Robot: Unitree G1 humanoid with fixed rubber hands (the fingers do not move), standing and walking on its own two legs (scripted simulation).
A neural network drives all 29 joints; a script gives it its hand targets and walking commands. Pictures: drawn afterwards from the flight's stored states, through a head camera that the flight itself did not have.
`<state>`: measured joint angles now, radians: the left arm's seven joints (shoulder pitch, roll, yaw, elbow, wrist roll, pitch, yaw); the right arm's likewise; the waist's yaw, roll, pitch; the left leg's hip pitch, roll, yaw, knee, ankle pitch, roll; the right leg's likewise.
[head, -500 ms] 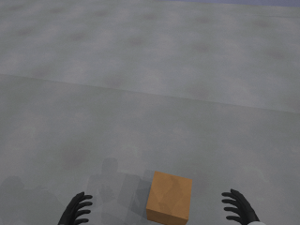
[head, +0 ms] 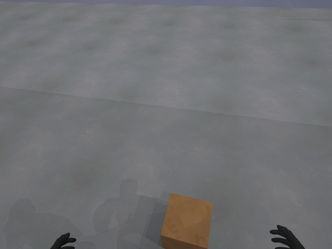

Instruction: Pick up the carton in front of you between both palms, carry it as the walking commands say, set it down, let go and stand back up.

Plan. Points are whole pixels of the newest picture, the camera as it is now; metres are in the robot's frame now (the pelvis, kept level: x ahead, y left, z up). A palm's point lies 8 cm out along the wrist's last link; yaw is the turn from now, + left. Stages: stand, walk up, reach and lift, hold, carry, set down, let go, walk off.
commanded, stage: stand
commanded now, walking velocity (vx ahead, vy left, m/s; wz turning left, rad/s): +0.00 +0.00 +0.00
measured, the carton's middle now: (186, 226) +0.38 -0.06 -0.65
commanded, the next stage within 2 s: none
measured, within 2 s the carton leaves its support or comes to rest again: neither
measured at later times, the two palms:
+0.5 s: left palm out of the picture +0.11 +0.29 -0.08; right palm out of the picture +0.13 -0.30 -0.09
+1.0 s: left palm out of the picture +0.07 +0.30 -0.09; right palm out of the picture +0.09 -0.31 -0.10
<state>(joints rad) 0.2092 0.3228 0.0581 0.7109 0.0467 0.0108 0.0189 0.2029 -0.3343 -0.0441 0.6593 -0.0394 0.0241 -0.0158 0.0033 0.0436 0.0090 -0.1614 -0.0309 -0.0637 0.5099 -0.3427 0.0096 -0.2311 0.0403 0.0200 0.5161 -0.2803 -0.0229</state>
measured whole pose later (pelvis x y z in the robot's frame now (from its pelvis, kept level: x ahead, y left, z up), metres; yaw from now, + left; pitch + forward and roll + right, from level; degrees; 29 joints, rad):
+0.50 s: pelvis +0.00 -0.01 +0.01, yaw +1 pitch -2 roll +0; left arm 0.15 0.34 0.03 0.89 0.03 0.00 0.02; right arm 0.19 -0.37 -0.01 0.82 -0.03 -0.01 -0.03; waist 0.01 0.03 0.01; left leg -0.10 -0.02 -0.09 0.43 -0.31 -0.01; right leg -0.16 0.05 0.00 0.44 -0.25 -0.04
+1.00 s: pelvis -0.01 -0.01 +0.01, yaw +1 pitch -2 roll +0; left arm 0.13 0.36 0.02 1.00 0.02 -0.01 0.01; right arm 0.17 -0.38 0.00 0.93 -0.02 -0.02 -0.02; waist 0.01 0.03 0.02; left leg -0.08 -0.02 -0.08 0.37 -0.25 0.00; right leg -0.14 0.04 0.00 0.38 -0.19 -0.03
